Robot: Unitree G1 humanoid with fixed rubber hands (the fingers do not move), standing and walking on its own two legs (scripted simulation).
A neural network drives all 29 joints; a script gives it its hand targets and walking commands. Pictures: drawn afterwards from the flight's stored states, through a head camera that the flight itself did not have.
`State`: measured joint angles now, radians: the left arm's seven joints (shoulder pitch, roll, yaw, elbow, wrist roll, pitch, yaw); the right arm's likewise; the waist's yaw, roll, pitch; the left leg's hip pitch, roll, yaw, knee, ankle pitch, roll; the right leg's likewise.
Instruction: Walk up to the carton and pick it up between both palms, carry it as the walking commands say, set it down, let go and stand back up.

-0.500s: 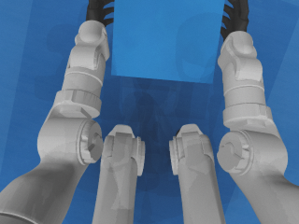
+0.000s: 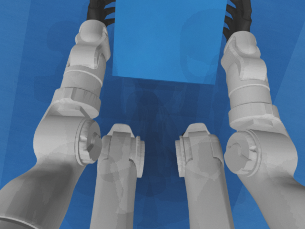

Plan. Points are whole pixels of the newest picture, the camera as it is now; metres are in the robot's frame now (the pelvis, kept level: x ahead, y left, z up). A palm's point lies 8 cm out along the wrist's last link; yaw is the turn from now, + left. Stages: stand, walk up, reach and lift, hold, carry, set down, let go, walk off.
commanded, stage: set down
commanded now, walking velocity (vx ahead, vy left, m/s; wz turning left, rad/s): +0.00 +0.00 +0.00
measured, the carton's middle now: (165, 38) +0.52 -0.01 -0.23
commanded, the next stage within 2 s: none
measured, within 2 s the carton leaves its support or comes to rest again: rests again in 0.66 s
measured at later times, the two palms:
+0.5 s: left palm (99, 27) +0.53 +0.13 -0.18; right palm (232, 37) +0.51 -0.16 -0.17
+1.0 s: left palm (100, 27) +0.53 +0.14 -0.19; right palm (231, 38) +0.51 -0.16 -0.18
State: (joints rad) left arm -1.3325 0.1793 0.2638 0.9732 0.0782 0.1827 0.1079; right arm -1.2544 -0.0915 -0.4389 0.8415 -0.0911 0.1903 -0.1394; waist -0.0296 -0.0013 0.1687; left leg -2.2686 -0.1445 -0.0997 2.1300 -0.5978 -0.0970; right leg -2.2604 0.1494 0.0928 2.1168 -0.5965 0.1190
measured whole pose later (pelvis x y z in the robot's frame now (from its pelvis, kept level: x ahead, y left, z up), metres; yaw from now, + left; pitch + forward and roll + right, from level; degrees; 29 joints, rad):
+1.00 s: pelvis +0.00 +0.00 -0.02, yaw +0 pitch +38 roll -1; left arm -1.38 0.23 0.24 1.07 0.05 0.14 0.09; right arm -1.30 -0.13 -0.42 0.94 -0.07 0.15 -0.09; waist -0.04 0.00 0.28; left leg -2.26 -0.11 -0.07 2.21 -0.61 -0.07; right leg -2.24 0.11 0.07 2.19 -0.61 0.10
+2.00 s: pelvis -0.01 +0.00 -0.01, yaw +0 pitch +40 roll -1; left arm -1.40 0.40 0.03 1.08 -0.20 0.04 0.09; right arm -1.32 -0.30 -0.17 1.02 0.21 0.03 -0.13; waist -0.04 -0.01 0.28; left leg -2.28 -0.06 -0.06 2.17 -0.58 -0.05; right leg -2.27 0.07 0.04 2.15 -0.57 0.07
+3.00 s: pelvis +0.03 +0.00 +0.23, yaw +0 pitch +47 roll -1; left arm -1.09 0.27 0.26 0.85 0.03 0.15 0.01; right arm -0.99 -0.17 -0.33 0.74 0.01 0.14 -0.06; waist -0.05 0.01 -0.10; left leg -1.67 -0.04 -0.07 1.23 -0.38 -0.03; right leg -1.66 0.04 0.06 1.22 -0.37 0.04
